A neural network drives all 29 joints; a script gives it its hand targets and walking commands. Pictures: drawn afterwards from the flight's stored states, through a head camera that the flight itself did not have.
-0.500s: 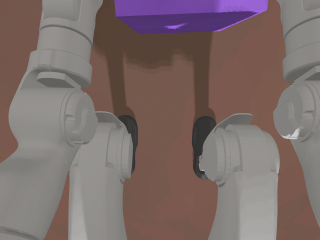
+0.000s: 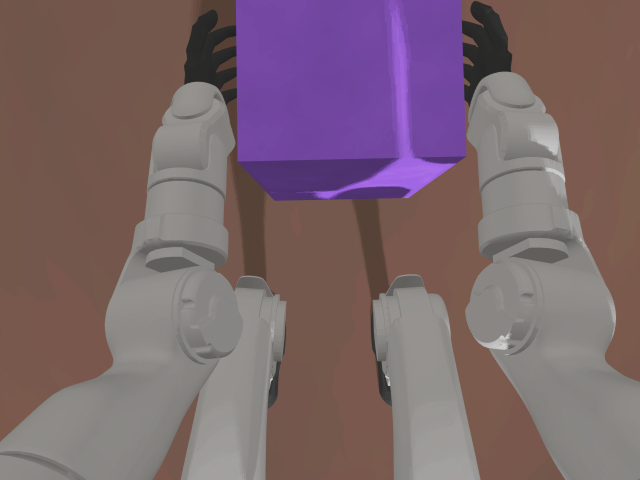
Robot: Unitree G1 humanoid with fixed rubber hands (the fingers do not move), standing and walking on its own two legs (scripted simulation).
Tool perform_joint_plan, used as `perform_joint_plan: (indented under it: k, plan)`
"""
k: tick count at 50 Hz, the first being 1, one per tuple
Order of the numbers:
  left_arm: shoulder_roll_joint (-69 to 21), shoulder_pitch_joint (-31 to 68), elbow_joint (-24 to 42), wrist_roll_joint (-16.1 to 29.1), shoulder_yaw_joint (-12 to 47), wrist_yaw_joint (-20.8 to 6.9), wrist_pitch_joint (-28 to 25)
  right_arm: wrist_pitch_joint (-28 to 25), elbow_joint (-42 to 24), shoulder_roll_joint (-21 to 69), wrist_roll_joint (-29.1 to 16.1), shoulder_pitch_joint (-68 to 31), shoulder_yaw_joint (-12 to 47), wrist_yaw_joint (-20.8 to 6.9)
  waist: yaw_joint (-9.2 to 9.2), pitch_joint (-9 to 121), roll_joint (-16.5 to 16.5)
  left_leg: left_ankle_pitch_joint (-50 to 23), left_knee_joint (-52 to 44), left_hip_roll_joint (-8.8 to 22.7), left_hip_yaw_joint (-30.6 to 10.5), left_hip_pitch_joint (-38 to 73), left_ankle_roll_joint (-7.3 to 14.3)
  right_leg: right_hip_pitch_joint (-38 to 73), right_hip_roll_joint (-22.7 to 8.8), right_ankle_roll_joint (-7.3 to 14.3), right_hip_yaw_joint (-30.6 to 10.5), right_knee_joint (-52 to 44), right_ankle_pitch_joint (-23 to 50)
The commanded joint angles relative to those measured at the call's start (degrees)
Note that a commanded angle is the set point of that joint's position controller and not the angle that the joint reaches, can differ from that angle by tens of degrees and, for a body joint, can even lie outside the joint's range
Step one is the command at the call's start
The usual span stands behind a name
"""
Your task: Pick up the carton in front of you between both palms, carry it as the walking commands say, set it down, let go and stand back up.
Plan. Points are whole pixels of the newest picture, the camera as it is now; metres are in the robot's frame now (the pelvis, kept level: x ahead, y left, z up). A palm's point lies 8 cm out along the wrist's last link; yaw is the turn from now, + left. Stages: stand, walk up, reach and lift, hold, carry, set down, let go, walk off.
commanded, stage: reach and lift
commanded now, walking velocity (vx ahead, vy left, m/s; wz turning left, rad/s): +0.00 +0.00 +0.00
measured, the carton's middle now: (343, 105) +0.54 -0.03 -0.14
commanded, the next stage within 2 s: none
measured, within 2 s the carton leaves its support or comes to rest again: neither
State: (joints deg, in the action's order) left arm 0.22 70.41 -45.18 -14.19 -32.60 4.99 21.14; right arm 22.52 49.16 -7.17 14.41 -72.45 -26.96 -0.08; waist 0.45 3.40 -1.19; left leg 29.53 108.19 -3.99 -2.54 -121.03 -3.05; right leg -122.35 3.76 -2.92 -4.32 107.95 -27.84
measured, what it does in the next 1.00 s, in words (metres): rises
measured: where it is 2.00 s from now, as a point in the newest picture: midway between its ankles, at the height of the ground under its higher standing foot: (328, 373)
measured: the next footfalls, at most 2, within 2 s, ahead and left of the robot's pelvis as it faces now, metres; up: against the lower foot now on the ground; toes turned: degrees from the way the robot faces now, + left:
none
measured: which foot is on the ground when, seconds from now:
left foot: down 0.00-1.00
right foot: down 0.00-1.00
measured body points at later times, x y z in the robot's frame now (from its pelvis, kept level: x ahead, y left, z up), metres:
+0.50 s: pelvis +0.03 +0.00 +0.11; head +0.25 -0.02 +0.51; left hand +0.50 +0.13 +0.07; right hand +0.50 -0.17 +0.06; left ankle +0.12 +0.13 -0.42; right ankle +0.12 -0.13 -0.42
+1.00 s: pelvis +0.07 +0.00 +0.25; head +0.18 -0.01 +0.69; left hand +0.45 +0.14 +0.22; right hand +0.45 -0.16 +0.22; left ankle +0.12 +0.13 -0.42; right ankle +0.12 -0.13 -0.42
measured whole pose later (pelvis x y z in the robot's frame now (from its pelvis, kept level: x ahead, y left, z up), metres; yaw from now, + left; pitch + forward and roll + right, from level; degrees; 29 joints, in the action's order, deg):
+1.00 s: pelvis +0.07 +0.00 +0.25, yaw -1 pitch +22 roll +0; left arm -8.6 29.4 -30.1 -13.4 -22.7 1.9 22.7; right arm 23.7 30.9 6.6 14.3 -30.1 -21.5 -0.3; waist 0.4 10.3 -0.8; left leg 22.6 57.7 -2.3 -4.1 -56.9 -1.2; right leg -57.6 1.6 -1.4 -3.9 57.3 -21.6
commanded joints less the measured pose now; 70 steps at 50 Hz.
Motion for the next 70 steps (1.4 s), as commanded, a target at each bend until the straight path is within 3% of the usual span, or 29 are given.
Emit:
perform_joint_plan:
  k: [1, 7, 14, 24, 34, 48, 61, 66, 70]
  plan:
    - [-53.77, 39.25, -1.68, 6.18, 22.28, -14.06, -0.16, -0.94, 1.04, 57.61, -6.33, -34.86, 18.77, -14.47, -0.09, 52.71, 2.5, -1.75, -13.66, -6.07, 8.09, 28.15, 2.14, 28.88, 5.06, 2.24, 10.04, -13.43, 0.29]
    - [-59.85, 39.75, 3.67, 9.32, 29.05, -15.7, 1.78, 0.6, -3.98, 61.79, -7.62, -34.41, 22.45, -14.78, 1.57, 65.7, 0.62, -5.44, -17.46, -6.34, 8.28, 36.24, 1.18, 39.56, 5.24, 2.33, 10.1, -17.29, 5.45]
    - [-64.02, 32.6, 8.95, 13.17, 37.16, -17.3, 3.55, 2.65, -10.94, 68.01, -11.95, -28.12, 31.07, -15.11, 1.16, 73.89, 1.05, -13.36, -21.33, -6.49, 8.22, 43.32, 0.89, 51.08, 5.41, 1.54, 9.54, -21.03, 14.48]
    - [-65.44, 17.54, 6.97, 11.74, 37.74, -17.6, 2.32, 1.5, -10.69, 71.84, -11.55, -14.88, 33.69, -13.79, -0.32, 61.11, 3.36, -14.42, -30.51, -6.59, 6.0, 48.04, 1.44, 59.37, 5.8, 0.98, 6.79, -30.58, 16.61]
    - [-67.23, 6.71, 6.94, 9.75, 38.48, -17.66, 0.86, -0.34, -10.99, 72.82, -8.76, -4.21, 33.1, -13.25, 0.3, 51.42, 1.73, -13.7, -41.69, -6.19, 3.39, 59.51, 1.81, 68.32, 5.51, 1.99, 4.54, -41.52, 15.38]
    - [-69.45, -8.36, 11.57, 9.71, 44.24, -17.57, 1.21, -0.01, -15.9, 74.2, -9.3, 10.01, 38.66, -14.24, 0.13, 40.75, 0.85, -19.3, -58.7, -4.34, -0.14, 81.37, 2.39, 86.75, 4.29, 2.79, 2.23, -57.34, 19.63]
    - [-67.26, -22.91, 17.23, 9.87, 47.96, -17.9, 5.6, 4.04, -22.88, 72.61, -10.23, 24.22, 42.77, -13.52, -0.06, 25.6, 1.22, -28.97, -75.11, -2.54, -1.66, 102.34, 2.65, 106.44, 2.61, 2.58, 0.89, -74.17, 28.46]
    - [-66.58, -26.81, 21.13, 10.88, 49.85, -18.34, 8.73, 7.45, -27.46, 72.11, -11.42, 27.54, 45.27, -13.47, -0.41, 19.26, 1.25, -29.28, -80.97, -1.94, -1.78, 108.93, 2.71, 113.21, 1.97, 2.41, 0.6, -80.3, 28.66]
    - [-64.44, -28.12, 21.71, 9.95, 47.76, -18.74, 11.48, 10.24, -27.63, 70.89, -10.42, 29.49, 42.96, -13.6, -0.33, 11.47, 1.22, -24.47, -84.84, -1.56, -1.66, 110.58, 2.83, 114.87, 1.74, 2.68, 0.47, -84.22, 24.11]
